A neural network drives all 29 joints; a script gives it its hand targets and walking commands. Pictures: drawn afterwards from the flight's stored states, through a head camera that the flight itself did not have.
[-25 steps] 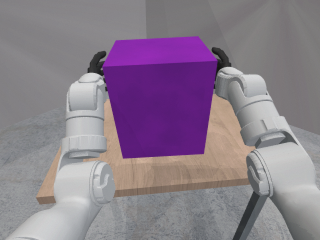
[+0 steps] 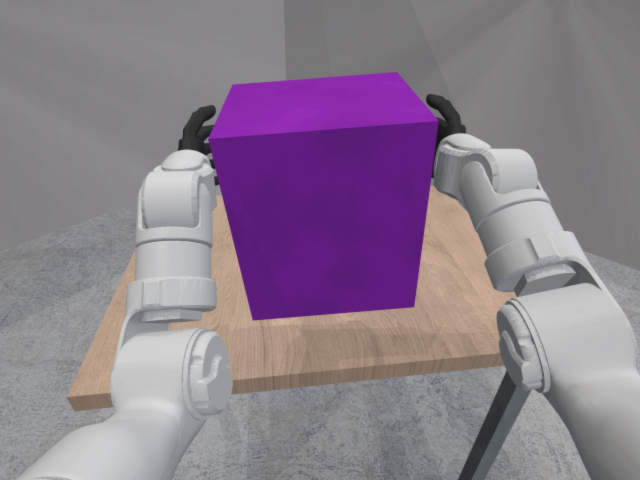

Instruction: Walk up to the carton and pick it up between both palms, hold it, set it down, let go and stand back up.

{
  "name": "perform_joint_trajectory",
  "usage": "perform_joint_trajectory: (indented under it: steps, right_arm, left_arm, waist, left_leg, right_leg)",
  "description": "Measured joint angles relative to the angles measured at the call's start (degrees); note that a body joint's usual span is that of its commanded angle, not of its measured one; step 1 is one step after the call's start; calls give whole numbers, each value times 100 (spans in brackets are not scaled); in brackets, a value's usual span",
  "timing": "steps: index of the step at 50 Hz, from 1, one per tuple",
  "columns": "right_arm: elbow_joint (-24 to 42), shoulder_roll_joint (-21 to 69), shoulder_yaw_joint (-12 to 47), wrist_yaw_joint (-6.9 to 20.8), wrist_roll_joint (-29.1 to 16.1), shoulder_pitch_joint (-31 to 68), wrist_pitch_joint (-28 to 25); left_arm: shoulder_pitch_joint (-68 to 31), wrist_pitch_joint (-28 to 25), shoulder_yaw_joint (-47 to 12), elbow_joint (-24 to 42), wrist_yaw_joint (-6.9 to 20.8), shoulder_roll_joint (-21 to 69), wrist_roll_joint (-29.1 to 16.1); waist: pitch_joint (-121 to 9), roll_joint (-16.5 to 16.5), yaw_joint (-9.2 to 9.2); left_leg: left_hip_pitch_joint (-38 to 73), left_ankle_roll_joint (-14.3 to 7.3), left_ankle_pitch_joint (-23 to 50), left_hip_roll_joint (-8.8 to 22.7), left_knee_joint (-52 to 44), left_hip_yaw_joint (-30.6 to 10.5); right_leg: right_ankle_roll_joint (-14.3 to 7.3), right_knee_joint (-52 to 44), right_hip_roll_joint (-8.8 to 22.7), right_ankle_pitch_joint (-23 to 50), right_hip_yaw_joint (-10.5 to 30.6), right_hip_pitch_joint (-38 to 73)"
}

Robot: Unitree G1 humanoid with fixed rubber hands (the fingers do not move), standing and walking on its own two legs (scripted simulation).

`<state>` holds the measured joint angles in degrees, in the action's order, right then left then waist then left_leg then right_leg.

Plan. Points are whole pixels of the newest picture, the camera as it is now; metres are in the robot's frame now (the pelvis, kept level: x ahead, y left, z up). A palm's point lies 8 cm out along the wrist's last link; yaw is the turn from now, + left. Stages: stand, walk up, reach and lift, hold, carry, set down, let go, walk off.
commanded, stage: hold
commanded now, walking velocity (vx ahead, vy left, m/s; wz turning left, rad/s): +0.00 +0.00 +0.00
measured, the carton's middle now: (324, 197) +0.37 +0.00 +0.26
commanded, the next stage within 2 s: set down in 0.26 s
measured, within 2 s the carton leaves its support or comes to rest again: neither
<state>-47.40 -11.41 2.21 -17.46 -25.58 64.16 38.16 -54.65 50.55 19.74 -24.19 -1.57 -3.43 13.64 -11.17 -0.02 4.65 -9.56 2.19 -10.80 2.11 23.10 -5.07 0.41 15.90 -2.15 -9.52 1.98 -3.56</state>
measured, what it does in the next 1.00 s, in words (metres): stands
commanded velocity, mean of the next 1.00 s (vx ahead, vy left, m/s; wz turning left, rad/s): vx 0.00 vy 0.00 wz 0.00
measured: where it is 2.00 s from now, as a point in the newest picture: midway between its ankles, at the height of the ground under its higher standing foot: outside the picture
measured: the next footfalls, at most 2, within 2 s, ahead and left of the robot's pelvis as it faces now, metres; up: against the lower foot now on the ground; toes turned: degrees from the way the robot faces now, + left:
none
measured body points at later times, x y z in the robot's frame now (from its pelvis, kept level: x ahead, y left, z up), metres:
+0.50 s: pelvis +0.00 +0.00 +0.00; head -0.08 +0.03 +0.44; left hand +0.39 +0.17 +0.32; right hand +0.39 -0.12 +0.33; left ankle +0.02 +0.14 -0.75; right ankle -0.01 -0.13 -0.75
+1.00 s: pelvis +0.00 +0.00 +0.00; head -0.05 +0.04 +0.44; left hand +0.41 +0.17 +0.26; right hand +0.41 -0.13 +0.24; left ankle +0.02 +0.14 -0.75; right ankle -0.01 -0.13 -0.75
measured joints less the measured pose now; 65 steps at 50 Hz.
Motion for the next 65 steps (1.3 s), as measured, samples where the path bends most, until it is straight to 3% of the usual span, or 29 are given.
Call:
perform_joint_trajectory:
  steps: [18,25,32,43,48,65]
  right_arm:
    - [129,202,-170,-62,267,0,-51]
    - [13,403,-677,63,606,139,-661]
    - [-600,666,-1116,338,1265,185,-1379]
    - [-35,837,-746,486,1156,-975,-2320]
    - [250,831,-763,493,1236,-1207,-2422]
    - [-279,1076,-1499,646,2037,-1058,-2621]
  left_arm:
    - [-358,-105,173,-265,193,-217,5]
    - [-607,-706,360,-456,218,-239,90]
    - [-683,-1234,525,-874,419,-216,586]
    - [281,-1530,47,60,256,18,442]
    - [344,-1681,-41,125,189,88,394]
    - [-61,-2101,304,-883,309,90,614]
  waist:
    - [105,-111,27]
    - [254,-220,86]
    - [607,-431,90]
    - [1054,-516,108]
    - [1165,-445,101]
    - [1144,-476,-104]
  left_leg:
    - [113,-15,47,-61,-82,-73]
    - [116,-43,45,-106,-64,-96]
    - [561,-73,74,-146,-277,-33]
    - [673,-40,-68,-102,-82,-119]
    - [676,-46,-59,-108,-55,-150]
    - [672,-66,183,-123,-360,23]
  right_leg:
    - [6,6,45,-31,-52,102]
    - [33,5,85,-39,-77,128]
    - [46,-109,146,-55,-40,516]
    - [20,-215,94,-70,-162,803]
    - [25,-189,97,-71,-212,820]
    - [37,-98,161,-3,-129,591]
